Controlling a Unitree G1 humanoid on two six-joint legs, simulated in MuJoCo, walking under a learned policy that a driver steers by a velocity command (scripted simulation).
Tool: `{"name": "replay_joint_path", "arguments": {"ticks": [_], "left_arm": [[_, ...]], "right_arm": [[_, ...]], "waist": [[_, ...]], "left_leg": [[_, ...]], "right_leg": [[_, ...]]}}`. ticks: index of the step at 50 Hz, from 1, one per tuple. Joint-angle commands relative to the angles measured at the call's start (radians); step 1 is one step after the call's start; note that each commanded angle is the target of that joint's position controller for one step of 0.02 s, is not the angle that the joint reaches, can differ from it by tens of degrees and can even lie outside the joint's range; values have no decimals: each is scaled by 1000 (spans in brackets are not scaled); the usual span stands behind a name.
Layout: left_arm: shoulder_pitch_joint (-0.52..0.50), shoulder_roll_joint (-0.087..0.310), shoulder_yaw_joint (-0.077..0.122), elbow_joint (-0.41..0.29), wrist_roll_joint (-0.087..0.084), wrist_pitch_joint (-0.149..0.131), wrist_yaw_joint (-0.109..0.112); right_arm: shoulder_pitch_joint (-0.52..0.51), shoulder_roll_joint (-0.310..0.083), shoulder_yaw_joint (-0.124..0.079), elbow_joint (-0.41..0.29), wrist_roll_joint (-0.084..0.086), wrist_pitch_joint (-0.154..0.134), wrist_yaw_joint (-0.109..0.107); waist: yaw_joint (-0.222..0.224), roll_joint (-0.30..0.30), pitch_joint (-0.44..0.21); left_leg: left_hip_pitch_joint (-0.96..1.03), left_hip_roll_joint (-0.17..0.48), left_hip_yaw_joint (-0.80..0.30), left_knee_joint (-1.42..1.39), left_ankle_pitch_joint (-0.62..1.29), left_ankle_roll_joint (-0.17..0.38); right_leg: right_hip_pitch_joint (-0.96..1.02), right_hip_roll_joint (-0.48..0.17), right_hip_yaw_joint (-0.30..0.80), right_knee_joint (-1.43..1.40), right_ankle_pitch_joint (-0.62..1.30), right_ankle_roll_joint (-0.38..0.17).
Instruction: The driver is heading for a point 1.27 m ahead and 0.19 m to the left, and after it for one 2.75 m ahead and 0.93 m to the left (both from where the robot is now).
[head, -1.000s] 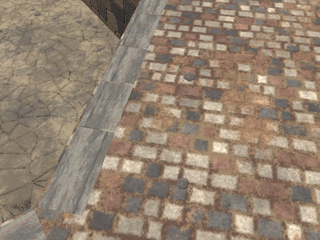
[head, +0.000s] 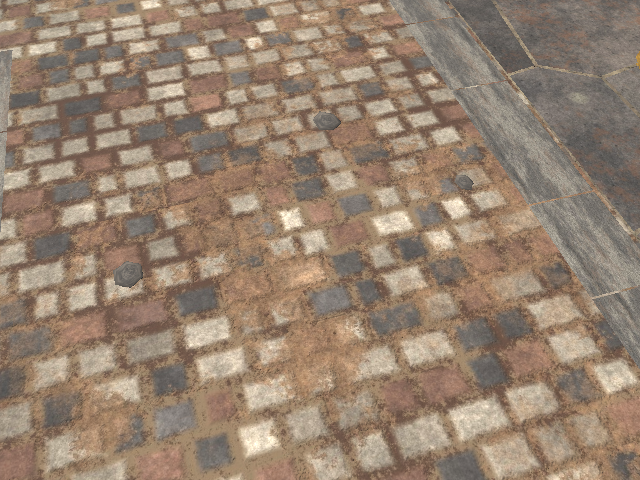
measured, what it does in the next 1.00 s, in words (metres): walks ahead: right foot, then left foot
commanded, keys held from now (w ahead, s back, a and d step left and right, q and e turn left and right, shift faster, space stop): w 0.42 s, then w+q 0.58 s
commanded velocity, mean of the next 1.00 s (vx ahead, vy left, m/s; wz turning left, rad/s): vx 0.50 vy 0.00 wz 0.16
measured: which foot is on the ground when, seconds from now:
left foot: down 0.00-0.36, up 0.38-0.92, down 0.94-1.00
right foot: up 0.00-0.34, down 0.36-0.94, up 0.96-1.00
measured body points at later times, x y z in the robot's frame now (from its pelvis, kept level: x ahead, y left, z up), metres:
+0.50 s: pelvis +0.27 -0.08 +0.00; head +0.29 -0.09 +0.45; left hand +0.41 +0.18 -0.10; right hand +0.32 -0.35 -0.14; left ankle +0.20 +0.08 -0.65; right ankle +0.31 -0.16 -0.74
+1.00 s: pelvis +0.54 -0.02 -0.02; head +0.58 -0.01 +0.43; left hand +0.51 +0.26 -0.15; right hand +0.78 -0.22 -0.12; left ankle +0.61 +0.07 -0.74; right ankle +0.37 -0.18 -0.64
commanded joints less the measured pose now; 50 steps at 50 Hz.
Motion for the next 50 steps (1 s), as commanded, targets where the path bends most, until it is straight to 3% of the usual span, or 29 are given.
{"name": "replay_joint_path", "arguments": {"ticks": [1, 5, 9, 12, 15, 16, 17, 18, 19, 20, 21, 22, 23, 24, 27, 31, 35, 40, 42, 43, 45, 46, 47, 48, 49, 50], "left_arm": [[29, 42, 11, -68, 4, -11, -3], [-107, 26, -5, -128, 21, -10, -4], [-241, 24, -15, -163, 13, -19, -17], [-323, 41, -14, -199, 2, -22, -29], [-329, 73, -3, -220, 1, -28, -41], [-271, 92, 9, -207, 5, -31, -42], [-138, 132, 32, -165, 9, -31, -37], [58, 204, 58, -123, 16, -29, -27], [155, 314, 82, -106, 29, -20, -25], [184, 230, 61, -98, 19, -19, -31], [97, 175, 42, -110, 15, -23, -33], [10, 138, 30, -127, 15, -22, -33], [-53, 105, 21, -134, 19, -23, -38], [-87, 84, 16, -133, 25, -30, -41], [-78, 93, 24, -95, 35, -52, -42], [-33, 111, 31, -52, 40, -53, -19], [-15, 131, 31, -29, 34, -47, -2], [70, 148, 36, 20, 22, -13, 7], [60, 164, 39, 19, 18, 4, 11], [45, 179, 42, 11, 17, 10, 16], [23, 209, 50, -2, 16, 24, 28], [1, 214, 50, -10, 12, 28, 31], [7, 195, 40, -36, 21, 16, 31], [96, 40, -8, -82, 37, -22, 7], [-2, 130, 10, -102, 7, -73, -15], [-94, 154, 16, -139, -27, -88, -21]], "right_arm": [[34, -70, -10, -25, -1, -12, 3], [86, -134, -23, 2, 11, -5, -7], [142, -155, -22, 23, 25, 12, -12], [199, -163, -20, 48, 32, 24, -11], [197, -180, -24, 58, 33, 41, -15], [178, -188, -24, 55, 32, 47, -17], [174, -172, -17, 52, 28, 51, -18], [160, -135, 0, 26, 11, 50, -21], [268, -10, 38, 3, 5, 29, -17], [267, -74, 25, 22, 23, 6, -12], [177, -154, 2, -4, 47, -4, -8], [121, -149, 1, -13, 47, -1, -11], [95, -132, -1, -12, 35, 9, -16], [109, -117, -6, -8, 30, 25, -19], [132, -71, -6, -1, 34, 64, -22], [40, -68, -16, -38, 28, 66, -22], [-81, -46, -7, -81, 21, 61, 0], [-222, -26, 5, -170, 23, 60, 34], [-236, -30, 3, -202, 27, 59, 49], [-220, -40, -3, -211, 28, 60, 54], [-85, -90, -32, -198, 31, 67, 53], [71, -145, -63, -164, 32, 67, 43], [224, -237, -97, -134, 27, 78, 17], [177, -317, -106, -165, 30, 74, 8], [221, -237, -82, -162, 18, 71, 6], [192, -182, -69, -160, 12, 64, 5]], "waist": [[18, 88, -51], [-6, 70, -7], [-50, 89, 11], [-74, 103, 27], [-44, 114, 25], [0, 116, -5], [62, 99, -83], [140, 29, -218], [107, -239, -344], [121, -220, -392], [101, -147, -233], [72, -77, -157], [44, -33, -100], [12, -48, -73], [-18, -46, -41], [-1, -21, -4], [41, -13, 35], [92, 0, 81], [76, -12, 73], [57, -32, 46], [-26, -81, -53], [-114, -65, -136], [-174, 47, -231], [-52, 299, -336], [-125, 177, -417], [-122, 129, -280]], "left_leg": [[174, 280, -316, -244, 63, 203], [147, 280, -222, -295, 135, 212], [139, 236, -122, -279, 152, 163], [203, 272, -135, -249, 115, 149], [281, 314, -151, -182, 160, 124], [283, 301, -132, -109, 278, 106], [258, 254, -90, 51, 415, 83], [101, 197, -34, 331, 318, 43], [-305, 32, 13, 722, -178, -27], [-435, 38, -132, 875, -437, -15], [-511, 98, -132, 915, -365, 5], [-481, 147, -113, 880, -265, 9], [-439, 178, -108, 823, -198, 3], [-377, 204, -117, 778, -150, -1], [-334, 196, -137, 741, -60, -15], [-435, 163, -186, 574, 122, -24], [-413, 149, -114, 370, 267, -17], [-501, 141, -39, 256, 170, 14], [-464, 116, 12, 232, 74, 37], [-398, 86, 49, 230, 25, 54], [-184, 8, 104, 237, -61, 98], [51, -25, 90, 161, -2, 137], [365, 113, -145, 118, 12, 201], [712, 387, -751, 11, -64, 416], [739, 403, -848, -90, -109, 408], [636, 362, -674, -89, -54, 350]], "right_leg": [[-188, -114, 12, -49, 55, 3], [-248, -142, -32, -277, 188, 32], [-169, -99, -85, -521, 372, 39], [-152, -80, -90, -606, 374, 29], [-105, -59, -99, -673, 282, -9], [-11, -35, -120, -702, 268, -26], [166, -8, -139, -720, 261, -51], [446, -132, -4, -703, 271, -110], [800, -377, 440, -782, 162, -263], [813, -410, 652, -899, 58, -293], [685, -375, 506, -908, 64, -239], [542, -335, 356, -925, 142, -204], [422, -292, 256, -962, 200, -181], [339, -259, 178, -1001, 241, -161], [253, -234, 37, -1064, 366, -160], [308, -233, -77, -1082, 456, -140], [342, -225, -174, -1104, 443, -104], [535, -282, -227, -1031, 549, -93], [570, -293, -255, -961, 714, -79], [571, -290, -273, -904, 885, -68], [552, -280, -298, -688, 1200, -47], [462, -245, -316, -480, 1166, -19], [205, -193, -314, -167, 817, 22], [-256, 49, -204, 232, -165, 89], [-362, 20, 26, 293, -188, 57], [-407, -30, 22, 244, -113, 33]]}}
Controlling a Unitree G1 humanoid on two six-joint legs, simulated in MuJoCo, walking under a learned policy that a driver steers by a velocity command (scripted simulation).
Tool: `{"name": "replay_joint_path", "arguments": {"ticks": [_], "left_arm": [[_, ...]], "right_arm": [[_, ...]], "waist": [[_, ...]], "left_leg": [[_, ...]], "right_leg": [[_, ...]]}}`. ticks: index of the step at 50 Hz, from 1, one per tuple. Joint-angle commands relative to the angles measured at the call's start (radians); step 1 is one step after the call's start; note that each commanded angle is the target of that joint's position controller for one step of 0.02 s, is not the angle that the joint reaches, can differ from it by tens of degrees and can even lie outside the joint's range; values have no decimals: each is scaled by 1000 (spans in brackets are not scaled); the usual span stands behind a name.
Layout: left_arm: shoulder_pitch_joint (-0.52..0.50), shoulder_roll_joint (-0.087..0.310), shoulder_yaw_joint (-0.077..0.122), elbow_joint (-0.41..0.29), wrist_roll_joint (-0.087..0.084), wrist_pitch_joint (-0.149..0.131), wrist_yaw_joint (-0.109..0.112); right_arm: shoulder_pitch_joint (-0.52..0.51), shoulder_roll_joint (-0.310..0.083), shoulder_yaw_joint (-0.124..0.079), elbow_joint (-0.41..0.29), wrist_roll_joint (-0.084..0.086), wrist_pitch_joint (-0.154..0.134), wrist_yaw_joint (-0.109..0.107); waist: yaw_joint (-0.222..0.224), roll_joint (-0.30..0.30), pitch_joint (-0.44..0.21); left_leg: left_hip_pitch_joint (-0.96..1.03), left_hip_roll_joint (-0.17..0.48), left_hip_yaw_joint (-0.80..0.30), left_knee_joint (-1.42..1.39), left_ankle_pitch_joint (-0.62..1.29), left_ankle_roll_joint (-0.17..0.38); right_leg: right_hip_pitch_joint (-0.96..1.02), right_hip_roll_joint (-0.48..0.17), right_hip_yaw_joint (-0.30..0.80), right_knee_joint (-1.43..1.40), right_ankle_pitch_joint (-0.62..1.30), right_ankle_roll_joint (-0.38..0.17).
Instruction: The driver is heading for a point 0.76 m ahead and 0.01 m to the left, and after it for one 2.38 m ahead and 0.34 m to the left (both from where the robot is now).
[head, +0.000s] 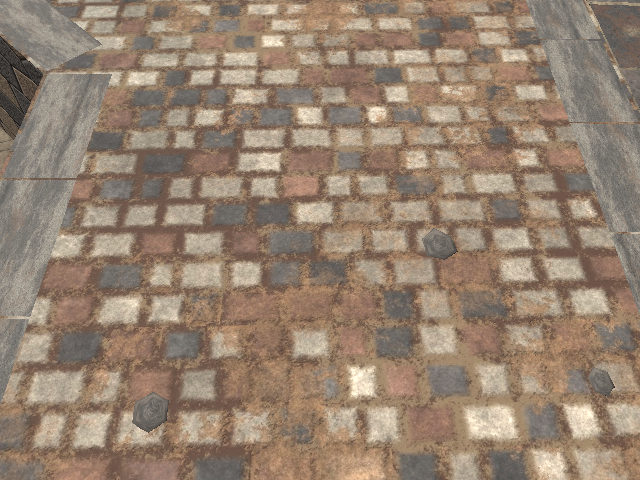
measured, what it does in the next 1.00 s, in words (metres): walks ahead: right foot, then left foot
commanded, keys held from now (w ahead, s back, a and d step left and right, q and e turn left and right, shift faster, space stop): w+q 0.18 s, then w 0.72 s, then w+e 0.06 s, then e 0.04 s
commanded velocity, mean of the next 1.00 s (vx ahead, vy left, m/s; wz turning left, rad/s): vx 0.50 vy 0.00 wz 0.22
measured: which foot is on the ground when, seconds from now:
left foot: down 0.00-0.42, up 0.44-0.92, down 0.94-1.00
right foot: up 0.00-0.38, down 0.40-0.94, up 0.96-1.00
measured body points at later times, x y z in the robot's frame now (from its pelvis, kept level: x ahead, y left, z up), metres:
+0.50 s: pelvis +0.29 -0.04 +0.01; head +0.31 -0.04 +0.46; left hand +0.42 +0.25 -0.07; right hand +0.40 -0.30 -0.11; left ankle +0.13 +0.06 -0.64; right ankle +0.38 -0.12 -0.72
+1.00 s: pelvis +0.54 +0.06 +0.01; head +0.57 +0.08 +0.46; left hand +0.48 +0.34 -0.13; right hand +0.80 -0.12 -0.06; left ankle +0.60 +0.17 -0.72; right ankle +0.41 -0.11 -0.65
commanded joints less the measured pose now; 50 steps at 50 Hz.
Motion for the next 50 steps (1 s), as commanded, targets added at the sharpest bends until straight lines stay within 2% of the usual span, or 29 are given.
{"name": "replay_joint_path", "arguments": {"ticks": [1, 2, 3, 5, 7, 11, 14, 17, 19, 20, 21, 22, 23, 24, 25, 26, 28, 30, 33, 37, 40, 42, 44, 45, 46, 47, 48, 49, 50], "left_arm": [[-106, 127, 18, -167, -22, -82, -14], [-109, 137, 27, -158, 5, -73, -5], [-87, 138, 33, -159, 16, -57, -4], [-65, 115, 33, -170, 27, -32, -4], [-114, 92, 26, -195, 33, -20, 1], [-259, 54, 6, -228, 27, -25, -8], [-329, 69, 7, -248, 12, -36, -24], [-343, 110, 21, -268, 11, -49, -35], [-265, 128, 34, -253, 12, -55, -35], [-163, 156, 49, -228, 20, -58, -30], [-2, 209, 63, -211, 31, -60, -23], [120, 285, 89, -166, 34, -47, -29], [139, 198, 68, -156, 5, -43, -37], [78, 145, 52, -166, 0, -37, -34], [13, 130, 42, -182, 10, -27, -32], [-26, 111, 34, -182, 16, -23, -34], [-54, 89, 25, -180, 23, -28, -36], [-41, 107, 29, -165, 14, -32, -35], [-15, 144, 39, -142, 8, -26, -25], [40, 162, 41, -108, -4, -12, -20], [90, 171, 42, -79, -10, 0, -20], [100, 180, 45, -66, -12, 10, -17], [87, 197, 51, -59, -13, 20, -11], [66, 204, 52, -61, -14, 25, -8], [69, 181, 43, -62, -12, 27, -7], [56, 128, 19, -91, 10, 23, -7], [182, 15, -16, -106, 4, 4, -11], [134, 121, 9, -86, -16, -8, -13], [55, 167, 26, -108, -30, -10, -12]], "right_arm": [[217, -147, -47, -15, -3, -13, -14], [151, -109, -36, -33, -2, -16, -15], [118, -100, -31, -50, -10, -15, -19], [112, -118, -36, -57, -6, -18, -25], [134, -151, -45, -53, -5, -19, -38], [191, -155, -46, -36, 5, -6, -54], [256, -149, -40, -7, 6, -5, -52], [275, -153, -39, 6, 3, -3, -52], [249, -156, -39, 4, 0, 3, -53], [239, -131, -31, -2, -4, 3, -52], [229, -94, -12, -25, -17, 1, -52], [375, -35, 5, -25, 9, -13, -52], [359, -94, 0, -14, 14, -20, -51], [251, -150, -15, -31, 20, -22, -48], [179, -141, -10, -49, 8, -23, -48], [140, -128, -12, -61, -7, -24, -46], [170, -100, -13, -52, -9, -18, -43], [176, -73, -7, -49, -9, -11, -44], [85, -50, 5, -73, -16, -15, -46], [-36, -34, 13, -93, -8, -25, -33], [-116, -40, 12, -120, 2, -31, -20], [-144, -52, 8, -137, 4, -37, -9], [-112, -74, 0, -136, 2, -42, -4], [-40, -94, -12, -117, -2, -44, -6], [95, -137, -35, -77, -10, -44, -15], [289, -213, -57, -48, -25, -42, -28], [336, -284, -70, -31, -30, -35, -27], [338, -189, -48, -35, -25, -32, -28], [265, -155, -32, -40, -25, -34, -32]], "waist": [[-83, -13, -192], [-46, -30, -152], [-13, -12, -121], [13, 2, -100], [7, 12, -76], [-59, 66, -69], [-101, 89, -66], [-94, 104, -57], [-40, 127, -69], [8, 114, -131], [78, 30, -269], [48, -277, -398], [67, -259, -359], [78, -149, -208], [57, -63, -136], [35, -39, -70], [-8, -86, -63], [-17, -97, -66], [4, -70, -51], [51, -74, -30], [78, -77, -8], [73, -85, 4], [39, -96, -14], [-10, -96, -54], [-72, -73, -144], [-151, 28, -300], [-95, 298, -422], [-135, 204, -389], [-121, 146, -244]], "left_leg": [[637, 320, -562, -325, 112, 236], [514, 281, -476, -339, 195, 208], [415, 254, -436, -365, 244, 203], [312, 231, -396, -397, 314, 210], [243, 206, -338, -410, 357, 202], [205, 134, -255, -378, 254, 125], [266, 177, -304, -351, 165, 111], [379, 236, -383, -282, 162, 94], [408, 234, -393, -211, 280, 69], [392, 182, -357, -90, 393, 44], [273, 122, -289, 172, 283, 5], [-100, -29, -180, 531, -144, -76], [-260, -4, -240, 654, -379, -79], [-322, 46, -237, 699, -301, -74], [-302, 94, -186, 670, -221, -73], [-284, 125, -168, 602, -168, -76], [-189, 163, -152, 516, -115, -83], [-177, 170, -126, 449, -90, -97], [-199, 180, -107, 271, 39, -118], [-135, 149, -76, 41, 218, -123], [-121, 130, -67, -39, 227, -112], [-124, 121, -68, -79, 171, -90], [-56, 104, -56, -118, 107, -61], [59, 77, -30, -153, 106, -41], [279, 72, -29, -164, 125, -11], [592, 258, -224, -130, 165, 57], [897, 484, -658, -219, -8, 202], [843, 482, -721, -282, -34, 192], [707, 457, -543, -281, 155, 154]], "right_leg": [[-592, -39, 161, 206, 60, -32], [-527, -72, 151, 114, 92, -23], [-463, -87, 152, 75, 113, -12], [-417, -89, 131, -10, 137, 21], [-415, -77, 109, -130, 213, 52], [-335, -19, 82, -456, 503, 60], [-306, -2, 88, -553, 572, 42], [-317, 2, 100, -617, 463, -6], [-221, 21, 72, -665, 406, -46], [-69, 14, 74, -677, 423, -80], [182, -132, 223, -651, 454, -150], [535, -328, 650, -716, 247, -318], [544, -361, 828, -820, 23, -316], [424, -330, 703, -837, -23, -271], [295, -289, 583, -851, 57, -244], [186, -251, 507, -881, 156, -243], [84, -193, 402, -922, 288, -230], [56, -180, 331, -949, 391, -245], [64, -174, 253, -977, 487, -244], [75, -145, 168, -972, 491, -210], [127, -176, 178, -949, 473, -204], [183, -206, 194, -919, 495, -193], [222, -222, 196, -863, 594, -174], [217, -201, 169, -780, 737, -157], [156, -150, 137, -616, 824, -131], [-47, -89, 96, -311, 593, -91], [-435, 73, 79, 23, -66, -32], [-534, 45, 199, 146, -129, -29], [-559, 12, 195, 164, -54, -25]]}}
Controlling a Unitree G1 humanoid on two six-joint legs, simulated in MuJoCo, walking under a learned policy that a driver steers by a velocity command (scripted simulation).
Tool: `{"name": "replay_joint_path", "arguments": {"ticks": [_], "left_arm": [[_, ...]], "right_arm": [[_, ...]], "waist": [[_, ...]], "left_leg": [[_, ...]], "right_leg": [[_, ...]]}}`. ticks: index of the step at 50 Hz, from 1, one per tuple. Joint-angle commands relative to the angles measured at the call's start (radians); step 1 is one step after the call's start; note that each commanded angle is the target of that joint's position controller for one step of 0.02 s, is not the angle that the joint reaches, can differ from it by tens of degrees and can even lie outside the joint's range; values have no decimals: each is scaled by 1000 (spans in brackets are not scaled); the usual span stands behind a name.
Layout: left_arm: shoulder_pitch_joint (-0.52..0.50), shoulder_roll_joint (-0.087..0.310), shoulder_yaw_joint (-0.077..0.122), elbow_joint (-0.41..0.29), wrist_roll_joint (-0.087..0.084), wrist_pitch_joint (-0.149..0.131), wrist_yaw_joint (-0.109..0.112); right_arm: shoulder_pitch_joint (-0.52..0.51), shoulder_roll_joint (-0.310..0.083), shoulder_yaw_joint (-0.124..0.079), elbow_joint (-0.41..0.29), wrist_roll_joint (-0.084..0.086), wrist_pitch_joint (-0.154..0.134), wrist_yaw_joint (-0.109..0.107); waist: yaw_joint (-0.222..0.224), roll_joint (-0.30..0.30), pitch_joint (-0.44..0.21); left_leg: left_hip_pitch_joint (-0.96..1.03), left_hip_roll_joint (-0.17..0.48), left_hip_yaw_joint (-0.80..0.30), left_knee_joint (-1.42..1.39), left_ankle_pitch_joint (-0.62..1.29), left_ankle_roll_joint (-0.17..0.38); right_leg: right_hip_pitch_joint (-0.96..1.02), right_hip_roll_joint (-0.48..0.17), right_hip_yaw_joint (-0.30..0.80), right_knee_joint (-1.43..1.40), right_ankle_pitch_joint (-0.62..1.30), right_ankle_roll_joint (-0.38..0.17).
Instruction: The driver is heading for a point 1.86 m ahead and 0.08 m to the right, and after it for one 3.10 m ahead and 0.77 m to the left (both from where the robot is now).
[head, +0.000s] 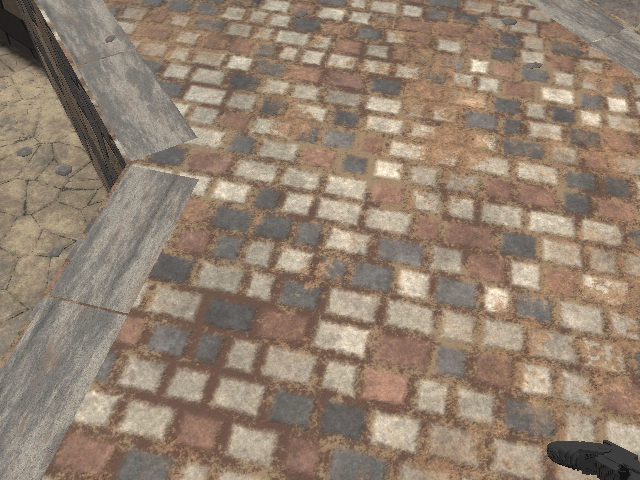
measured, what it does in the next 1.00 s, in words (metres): walks ahead: right foot, then left foot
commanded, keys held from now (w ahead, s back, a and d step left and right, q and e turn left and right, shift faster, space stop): e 0.24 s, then no key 0.76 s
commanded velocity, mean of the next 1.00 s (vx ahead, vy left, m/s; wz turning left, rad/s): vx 0.10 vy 0.00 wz -0.18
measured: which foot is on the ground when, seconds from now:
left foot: down 0.00-0.42, up 0.44-0.70, down 0.72-1.00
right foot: up 0.00-0.40, down 0.42-1.00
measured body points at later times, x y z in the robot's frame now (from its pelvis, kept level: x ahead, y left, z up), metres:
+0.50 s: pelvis +0.15 -0.02 +0.00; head +0.18 -0.04 +0.45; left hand +0.38 +0.19 -0.08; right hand +0.20 -0.32 -0.12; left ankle +0.09 +0.11 -0.68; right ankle +0.20 -0.13 -0.73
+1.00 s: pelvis +0.18 +0.00 +0.01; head +0.19 +0.00 +0.46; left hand +0.33 +0.23 -0.12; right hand +0.20 -0.26 -0.13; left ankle +0.18 +0.12 -0.73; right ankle +0.20 -0.13 -0.73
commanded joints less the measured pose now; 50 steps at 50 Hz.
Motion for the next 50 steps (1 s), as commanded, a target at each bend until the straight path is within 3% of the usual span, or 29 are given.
{"name": "replay_joint_path", "arguments": {"ticks": [1, 2, 3, 5, 8, 10, 13, 16, 18, 20, 21, 22, 23, 24, 25, 26, 28, 32, 35, 36, 37, 38, 39, 40, 43, 50], "left_arm": [[-54, 129, 26, -98, -8, -29, 6], [-65, 120, 32, -95, 5, -16, 12], [-37, 104, 36, -89, 5, 3, 14], [-11, 68, 35, -86, 3, 34, 18], [-65, 41, 32, -130, 13, 54, 19], [-108, 34, 30, -152, 15, 55, 8], [-196, 26, 28, -196, 18, 54, -12], [-245, 37, 34, -234, 25, 57, -24], [-246, 47, 39, -249, 26, 57, -30], [-182, 75, 54, -234, 29, 50, -26], [-129, 159, 77, -232, 35, 48, -10], [-118, 224, 80, -252, 59, 52, 8], [-111, 104, 43, -246, 53, 50, 10], [-145, 69, 29, -242, 46, 45, 1], [-191, 69, 29, -235, 41, 41, -4], [-237, 81, 32, -236, 35, 41, -6], [-294, 100, 39, -231, 40, 50, 0], [-310, 74, 34, -205, 46, 56, 11], [-323, 50, 23, -177, 34, 62, 15], [-286, 27, 16, -155, 34, 61, 14], [-266, 16, 13, -142, 45, 60, 12], [-240, 0, 14, -146, 45, 60, 11], [-284, 24, 17, -136, 51, 60, 16], [-294, 34, 24, -133, 46, 61, 20], [-268, 34, 28, -94, 44, 64, 30], [-245, 21, 31, -10, 34, 58, 29]], "right_arm": [[227, -140, -46, 8, -8, -1, -10], [169, -107, -37, 9, -9, -4, -4], [135, -93, -34, 13, -12, -9, -2], [95, -102, -39, 25, -16, -18, -7], [78, -138, -53, 48, -16, -11, -31], [73, -146, -54, 57, -12, 5, -47], [96, -165, -59, 79, -5, 28, -59], [124, -186, -65, 107, 11, 49, -53], [116, -197, -69, 118, 27, 60, -52], [122, -181, -63, 133, 37, 66, -55], [169, -151, -52, 136, 11, 57, -53], [212, -87, -23, 113, -24, 43, -39], [182, -90, -17, 124, -14, 49, -28], [133, -140, -32, 121, 17, 63, -23], [104, -129, -32, 121, 24, 76, -30], [96, -132, -35, 130, 15, 91, -41], [128, -123, -36, 152, 8, 115, -54], [148, -94, -27, 187, 9, 121, -61], [168, -79, -23, 213, -5, 116, -51], [165, -89, -22, 215, -22, 114, -47], [153, -132, -25, 203, -30, 111, -49], [108, -166, -35, 218, -15, 109, -51], [75, -113, -22, 207, -17, 98, -47], [65, -95, -14, 214, -24, 88, -49], [92, -99, -12, 242, -12, 61, -53], [151, -86, -5, 295, -4, 65, -59]], "waist": [[-127, 100, -157], [-92, 83, -109], [-56, 109, -98], [-24, 118, -84], [-19, 110, -64], [-33, 108, -71], [-71, 93, -68], [-86, 88, -65], [-75, 99, -62], [-34, 67, -97], [-31, -38, -174], [-59, -238, -258], [-24, -195, -377], [-19, -124, -310], [-37, -87, -241], [-51, -56, -185], [-87, -93, -148], [-78, -121, -162], [-103, -108, -132], [-96, -80, -113], [-70, -13, -71], [-9, 144, -29], [-35, 146, -1], [-32, 148, 10], [-43, 102, 15], [-69, 24, -14]], "left_leg": [[550, 345, -392, -216, 338, 190], [449, 304, -287, -229, 484, 173], [372, 280, -214, -252, 542, 156], [280, 266, -124, -291, 642, 164], [262, 266, -28, -321, 656, 166], [275, 248, 37, -323, 603, 153], [314, 256, 70, -311, 559, 149], [382, 284, 49, -252, 546, 150], [408, 296, 28, -182, 544, 136], [383, 235, 57, -27, 506, 72], [289, 162, 106, 129, 341, 3], [-12, 32, 116, 408, -262, -80], [-36, 36, -61, 528, -551, -104], [-50, 65, -99, 557, -541, -105], [-86, 77, -96, 527, -516, -102], [-80, 85, -95, 465, -471, -109], [38, 67, -68, 369, -376, -127], [167, 53, -49, 189, -230, -121], [293, 31, -17, -42, -53, -85], [329, 55, -47, -99, 3, -64], [309, 136, -136, -154, -12, -28], [138, 150, -153, -184, -242, 13], [37, 129, -156, -240, -383, 6], [6, 122, -151, -260, -397, -17], [65, 94, -116, -224, -262, -48], [168, 70, -89, -179, -103, -32]], "right_leg": [[-494, -65, 54, 311, 47, 9], [-452, -85, 45, 259, 75, 24], [-385, -105, 45, 225, 104, 33], [-323, -91, 17, 199, 153, 54], [-353, -98, 4, 74, 277, 68], [-327, -99, -20, -34, 381, 63], [-297, -92, -46, -170, 447, 48], [-288, -70, -58, -258, 366, 24], [-267, -52, -72, -324, 304, -2], [-99, -5, -95, -514, 475, -46], [90, -100, 24, -514, 901, -90], [360, -349, 315, -448, 1301, -281], [341, -426, 383, -485, 1215, -379], [274, -367, 307, -507, 1100, -345], [222, -315, 253, -517, 982, -292], [147, -288, 220, -546, 876, -257], [0, -241, 164, -592, 754, -232], [-51, -215, 129, -621, 539, -214], [-112, -171, 107, -615, 237, -148], [-143, -138, 94, -611, 119, -92], [-170, -93, 59, -558, 41, -42], [-85, -25, -23, -545, 108, -1], [15, -20, -34, -498, 199, 18], [52, -23, -33, -482, 248, 13], [45, -40, -11, -493, 306, -8], [45, -43, -18, -495, 422, 3]]}}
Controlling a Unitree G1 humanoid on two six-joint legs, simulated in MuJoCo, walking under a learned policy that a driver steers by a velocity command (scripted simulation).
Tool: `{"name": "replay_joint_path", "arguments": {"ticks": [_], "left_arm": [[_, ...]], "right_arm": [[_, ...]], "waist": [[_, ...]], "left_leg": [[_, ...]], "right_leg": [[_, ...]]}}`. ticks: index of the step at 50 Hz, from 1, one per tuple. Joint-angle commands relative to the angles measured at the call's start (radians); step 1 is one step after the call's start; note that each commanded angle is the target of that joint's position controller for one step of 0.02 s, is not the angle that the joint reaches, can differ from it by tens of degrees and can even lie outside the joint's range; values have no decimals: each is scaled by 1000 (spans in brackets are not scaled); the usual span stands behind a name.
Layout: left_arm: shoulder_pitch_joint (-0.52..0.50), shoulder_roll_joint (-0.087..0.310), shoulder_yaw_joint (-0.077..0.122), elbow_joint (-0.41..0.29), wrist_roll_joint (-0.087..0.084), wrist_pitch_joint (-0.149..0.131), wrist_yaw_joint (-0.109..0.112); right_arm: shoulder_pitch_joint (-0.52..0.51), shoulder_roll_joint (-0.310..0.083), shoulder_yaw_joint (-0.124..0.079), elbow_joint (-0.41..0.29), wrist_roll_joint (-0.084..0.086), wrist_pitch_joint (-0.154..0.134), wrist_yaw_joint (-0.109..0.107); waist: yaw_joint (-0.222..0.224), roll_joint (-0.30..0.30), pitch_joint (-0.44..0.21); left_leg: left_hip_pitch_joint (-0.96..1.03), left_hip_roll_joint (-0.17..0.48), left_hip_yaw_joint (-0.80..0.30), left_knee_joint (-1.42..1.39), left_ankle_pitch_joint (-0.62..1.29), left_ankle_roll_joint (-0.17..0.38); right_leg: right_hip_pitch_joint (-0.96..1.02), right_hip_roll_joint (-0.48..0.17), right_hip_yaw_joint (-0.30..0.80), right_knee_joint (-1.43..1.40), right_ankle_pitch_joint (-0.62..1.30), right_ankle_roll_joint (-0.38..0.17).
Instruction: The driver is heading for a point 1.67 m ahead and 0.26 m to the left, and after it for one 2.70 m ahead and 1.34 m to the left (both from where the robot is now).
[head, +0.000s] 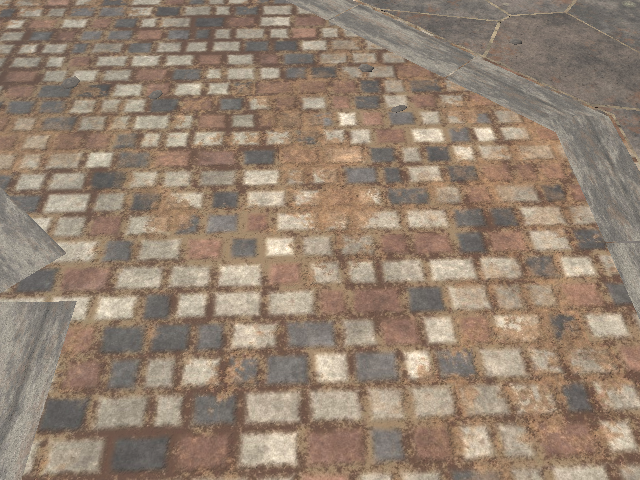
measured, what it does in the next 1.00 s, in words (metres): stands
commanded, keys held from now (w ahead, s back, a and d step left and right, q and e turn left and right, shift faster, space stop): no key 1.00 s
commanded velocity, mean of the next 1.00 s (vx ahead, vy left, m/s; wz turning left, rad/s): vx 0.00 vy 0.00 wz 0.00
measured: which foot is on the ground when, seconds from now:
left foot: down 0.00-1.00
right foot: down 0.00-1.00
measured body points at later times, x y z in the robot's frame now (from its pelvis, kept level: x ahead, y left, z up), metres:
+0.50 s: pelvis +0.02 +0.01 +0.00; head +0.02 +0.01 +0.45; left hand +0.08 +0.26 -0.15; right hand +0.05 -0.24 -0.15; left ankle -0.02 +0.12 -0.74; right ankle +0.05 -0.13 -0.74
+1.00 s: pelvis +0.02 +0.01 +0.00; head +0.03 +0.01 +0.45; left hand +0.05 +0.26 -0.15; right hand +0.01 -0.23 -0.15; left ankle -0.02 +0.12 -0.74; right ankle +0.05 -0.13 -0.74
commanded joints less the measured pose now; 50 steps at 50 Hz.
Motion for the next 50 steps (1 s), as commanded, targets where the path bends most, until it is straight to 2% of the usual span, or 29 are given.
{"name": "replay_joint_path", "arguments": {"ticks": [1, 10, 22, 35, 50], "left_arm": [[-31, 89, 20, -24, -3, -14, 5], [-8, 100, 18, 69, -9, -6, 19], [-12, 94, 10, 151, -12, 2, 25], [3, 82, -1, 204, -12, 4, 26], [41, 68, -14, 232, -14, 3, 29]], "right_arm": [[10, -123, -23, -23, 3, -8, -4], [19, -109, -18, 24, 7, 0, 0], [47, -100, -11, 71, 6, 3, -3], [100, -84, -2, 99, 6, 2, -6], [158, -65, 4, 109, 7, 2, -7]], "waist": [[-9, 9, -26], [-7, 6, -27], [-3, 14, -5], [-1, 9, 13], [-1, 9, 25]], "left_leg": [[-90, 48, -53, -140, 73, 31], [-51, 29, -31, -137, 176, 31], [-49, 20, -23, -156, 169, 29], [-59, 14, -19, -169, 128, 29], [-65, 9, -16, -173, 119, 31]], "right_leg": [[112, -30, 36, -46, 135, -24], [136, -34, 32, -44, 191, -22], [140, -32, 24, -58, 168, -19], [126, -28, 18, -71, 130, -15], [111, -27, 16, -73, 115, -13]]}}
